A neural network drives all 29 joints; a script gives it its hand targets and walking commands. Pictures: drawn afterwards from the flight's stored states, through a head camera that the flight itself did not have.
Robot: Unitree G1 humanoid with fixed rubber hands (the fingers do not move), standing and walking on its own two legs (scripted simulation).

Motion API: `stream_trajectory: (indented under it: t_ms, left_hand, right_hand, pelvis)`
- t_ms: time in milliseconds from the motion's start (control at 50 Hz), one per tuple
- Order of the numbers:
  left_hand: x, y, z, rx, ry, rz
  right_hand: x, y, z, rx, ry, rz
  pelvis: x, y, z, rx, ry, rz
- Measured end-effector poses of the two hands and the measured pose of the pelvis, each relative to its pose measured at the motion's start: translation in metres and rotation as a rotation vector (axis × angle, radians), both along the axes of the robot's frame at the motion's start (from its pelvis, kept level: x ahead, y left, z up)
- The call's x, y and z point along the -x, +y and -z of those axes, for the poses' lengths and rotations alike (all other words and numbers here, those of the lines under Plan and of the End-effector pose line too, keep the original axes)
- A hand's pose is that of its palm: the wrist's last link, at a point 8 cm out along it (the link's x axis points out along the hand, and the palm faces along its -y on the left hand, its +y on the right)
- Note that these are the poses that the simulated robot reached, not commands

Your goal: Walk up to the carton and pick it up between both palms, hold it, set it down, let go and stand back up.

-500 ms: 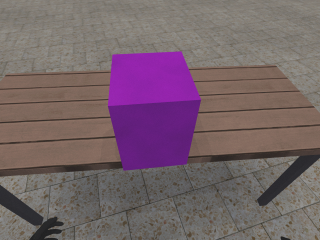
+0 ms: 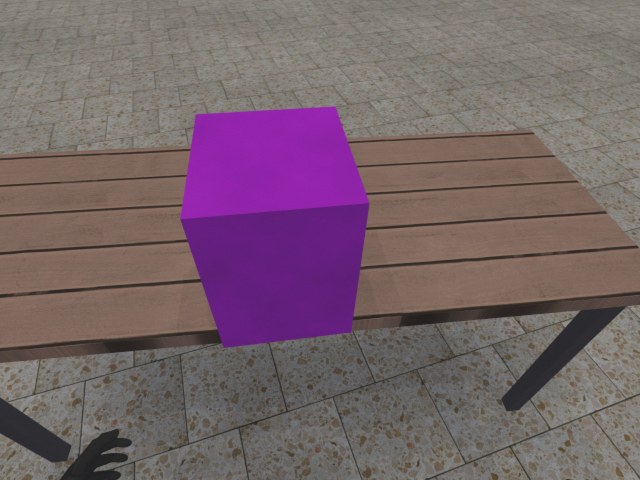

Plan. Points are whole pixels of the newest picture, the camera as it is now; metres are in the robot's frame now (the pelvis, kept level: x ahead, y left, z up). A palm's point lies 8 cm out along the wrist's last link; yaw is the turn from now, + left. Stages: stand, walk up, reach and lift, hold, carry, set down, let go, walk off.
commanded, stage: walk up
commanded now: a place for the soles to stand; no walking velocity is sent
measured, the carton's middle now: (278, 230) +0.48 +0.09 +0.04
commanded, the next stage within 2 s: reach and lift in 0.40 s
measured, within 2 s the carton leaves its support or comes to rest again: neither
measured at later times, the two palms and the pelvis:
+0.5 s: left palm out of the picture +0.14 +0.30 -0.07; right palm out of the picture +0.10 -0.31 -0.08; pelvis +0.00 +0.00 +0.00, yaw +1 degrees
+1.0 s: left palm (119, 463) +0.17 +0.26 -0.05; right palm out of the picture +0.16 -0.27 -0.04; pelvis +0.01 +0.00 +0.01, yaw +1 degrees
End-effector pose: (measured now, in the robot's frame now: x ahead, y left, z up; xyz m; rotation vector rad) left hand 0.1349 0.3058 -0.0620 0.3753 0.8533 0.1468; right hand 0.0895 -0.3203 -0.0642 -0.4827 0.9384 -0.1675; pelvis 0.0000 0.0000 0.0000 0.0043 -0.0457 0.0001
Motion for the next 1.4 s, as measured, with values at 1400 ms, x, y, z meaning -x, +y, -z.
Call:
stream_trajectory:
  t_ms: [1400]
  left_hand:
    - [-0.043, -0.068, -0.039, 0.128, -0.315, -0.106]
  right_hand:
    - [-0.096, 0.072, -0.054, -0.300, -0.502, -0.097]
  pelvis:
    - [-0.003, -0.004, -0.015, -0.017, -0.028, -0.019]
